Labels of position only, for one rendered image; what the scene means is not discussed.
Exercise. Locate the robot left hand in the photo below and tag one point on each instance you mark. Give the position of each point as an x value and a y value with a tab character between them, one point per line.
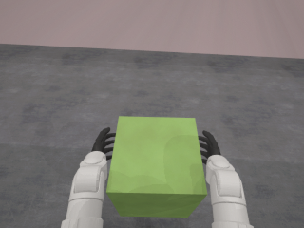
101	143

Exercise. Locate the left robot forearm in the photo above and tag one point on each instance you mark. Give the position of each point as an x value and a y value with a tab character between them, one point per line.
87	193

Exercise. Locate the carton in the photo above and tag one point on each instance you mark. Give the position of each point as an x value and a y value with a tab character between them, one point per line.
156	168

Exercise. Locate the right robot forearm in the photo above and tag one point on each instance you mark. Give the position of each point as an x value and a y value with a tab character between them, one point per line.
227	194

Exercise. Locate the robot right hand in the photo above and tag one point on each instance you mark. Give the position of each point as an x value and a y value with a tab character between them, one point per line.
211	147

